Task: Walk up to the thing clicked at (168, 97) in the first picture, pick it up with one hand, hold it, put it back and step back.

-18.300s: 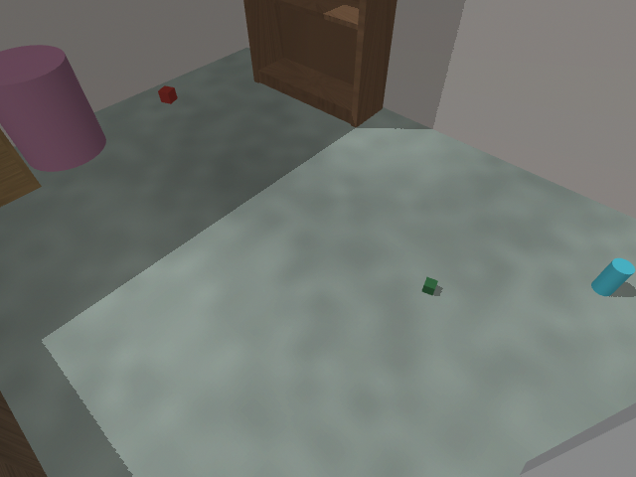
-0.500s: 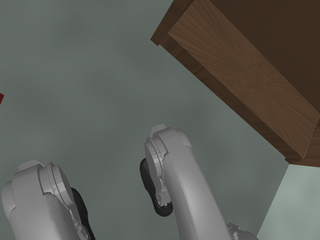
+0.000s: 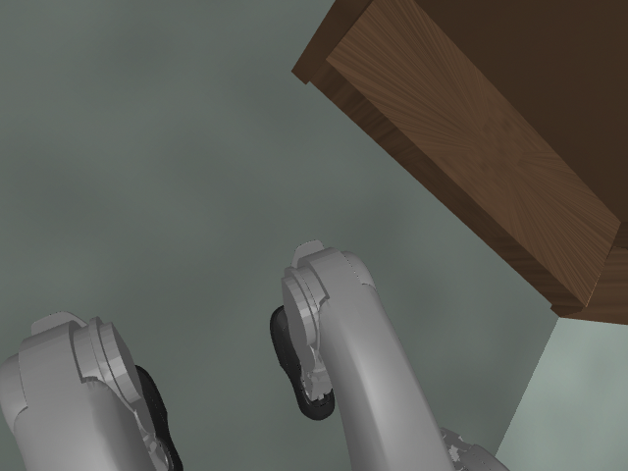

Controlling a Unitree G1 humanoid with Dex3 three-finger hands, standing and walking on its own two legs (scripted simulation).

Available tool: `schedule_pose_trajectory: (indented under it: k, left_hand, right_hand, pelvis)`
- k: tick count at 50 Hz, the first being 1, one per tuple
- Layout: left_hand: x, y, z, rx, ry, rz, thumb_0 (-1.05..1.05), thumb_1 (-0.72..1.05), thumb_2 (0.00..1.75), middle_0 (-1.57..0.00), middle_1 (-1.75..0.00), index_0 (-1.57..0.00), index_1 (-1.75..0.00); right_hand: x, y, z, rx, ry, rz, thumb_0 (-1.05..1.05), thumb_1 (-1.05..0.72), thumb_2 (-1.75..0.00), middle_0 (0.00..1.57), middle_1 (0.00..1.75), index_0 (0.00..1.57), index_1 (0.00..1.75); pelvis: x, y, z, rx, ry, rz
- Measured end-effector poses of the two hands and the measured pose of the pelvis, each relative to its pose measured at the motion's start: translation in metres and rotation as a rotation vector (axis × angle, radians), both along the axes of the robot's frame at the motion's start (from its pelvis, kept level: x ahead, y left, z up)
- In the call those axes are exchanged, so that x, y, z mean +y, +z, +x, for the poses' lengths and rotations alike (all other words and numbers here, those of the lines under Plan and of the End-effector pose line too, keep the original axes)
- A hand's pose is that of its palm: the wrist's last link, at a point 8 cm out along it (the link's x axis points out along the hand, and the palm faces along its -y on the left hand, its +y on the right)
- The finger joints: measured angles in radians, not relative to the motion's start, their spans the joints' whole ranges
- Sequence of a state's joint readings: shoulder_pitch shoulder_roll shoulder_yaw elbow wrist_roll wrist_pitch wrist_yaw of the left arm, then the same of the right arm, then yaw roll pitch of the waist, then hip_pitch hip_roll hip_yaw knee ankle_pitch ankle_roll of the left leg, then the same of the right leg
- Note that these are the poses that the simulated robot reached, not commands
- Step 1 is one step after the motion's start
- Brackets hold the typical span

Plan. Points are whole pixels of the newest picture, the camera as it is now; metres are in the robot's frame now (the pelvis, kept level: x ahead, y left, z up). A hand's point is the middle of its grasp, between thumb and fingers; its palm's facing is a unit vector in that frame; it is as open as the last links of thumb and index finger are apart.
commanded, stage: rise first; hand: left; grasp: from above
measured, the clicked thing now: out of the picture +0.48 +0.34 -0.30
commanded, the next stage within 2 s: none
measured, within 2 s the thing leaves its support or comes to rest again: neither
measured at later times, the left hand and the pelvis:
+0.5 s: hand out of the picture +0.45 +0.37 -0.19, palm faces -0.12 -0.41 -0.91, open 14.1 cm; pelvis +0.00 +0.00 +0.00, yaw +0 degrees
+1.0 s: hand out of the picture +0.44 +0.37 -0.18, palm faces -0.12 -0.40 -0.91, open 14.3 cm; pelvis +0.00 +0.00 +0.00, yaw +0 degrees
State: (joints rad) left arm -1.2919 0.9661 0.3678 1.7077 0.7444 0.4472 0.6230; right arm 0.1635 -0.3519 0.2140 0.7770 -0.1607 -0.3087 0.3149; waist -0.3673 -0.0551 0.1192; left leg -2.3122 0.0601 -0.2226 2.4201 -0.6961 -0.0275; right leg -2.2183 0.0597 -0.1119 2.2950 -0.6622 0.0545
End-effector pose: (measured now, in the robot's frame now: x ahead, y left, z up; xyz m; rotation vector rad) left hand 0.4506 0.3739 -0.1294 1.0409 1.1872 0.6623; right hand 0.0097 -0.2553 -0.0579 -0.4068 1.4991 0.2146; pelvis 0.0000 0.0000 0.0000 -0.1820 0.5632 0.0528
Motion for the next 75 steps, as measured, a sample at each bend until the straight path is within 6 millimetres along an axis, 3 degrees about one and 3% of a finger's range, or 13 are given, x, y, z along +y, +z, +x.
schedule_pose_trajectory:
  k: [16, 29, 46, 60, 75]
  left_hand:
    - [0.006, 0.008, -0.001, 0.007, 0.006, 0.010, 0.00, -0.56, 1.01, -0.15, -0.96, -0.11, -1.00]
    - [0.003, -0.004, -0.004, 0.020, -0.017, 0.006, 0.00, -0.57, 1.02, -0.13, -0.99, -0.10, -1.03]
    - [0.002, 0.005, -0.002, 0.017, -0.008, 0.011, 0.00, -0.59, 1.04, -0.12, -0.98, -0.08, -1.03]
    - [-0.003, -0.007, -0.005, 0.000, -0.007, 0.003, 0.00, -0.58, 1.03, -0.11, -1.00, -0.09, -1.04]
    - [-0.005, 0.004, 0.001, -0.002, -0.012, 0.009, 0.00, -0.59, 1.04, -0.11, -0.99, -0.08, -1.03]
  right_hand:
    - [0.000, 0.005, -0.005, 0.008, -0.015, -0.004, 0.00, -0.92, -0.90, 0.20, 0.29, 0.20, 0.30]
    - [0.004, 0.008, -0.013, 0.021, -0.014, -0.009, 0.00, -0.92, -0.90, 0.20, 0.29, 0.20, 0.30]
    - [0.001, 0.007, -0.008, 0.005, -0.009, 0.001, 0.00, -0.92, -0.90, 0.20, 0.29, 0.20, 0.30]
    - [0.004, 0.011, -0.019, 0.027, -0.003, -0.003, 0.00, -0.92, -0.90, 0.20, 0.29, 0.20, 0.30]
    - [0.003, 0.015, -0.021, 0.031, -0.025, 0.004, 0.00, -0.91, -0.90, 0.20, 0.29, 0.20, 0.30]
  pelvis:
    - [0.001, 0.003, 0.000, 0.004, 0.000, -0.003]
    - [0.001, 0.002, -0.003, -0.010, 0.000, -0.005]
    - [0.001, 0.003, -0.001, -0.004, -0.003, -0.004]
    - [0.000, 0.003, -0.005, -0.020, -0.003, -0.007]
    - [0.001, 0.005, -0.002, -0.012, -0.003, -0.008]
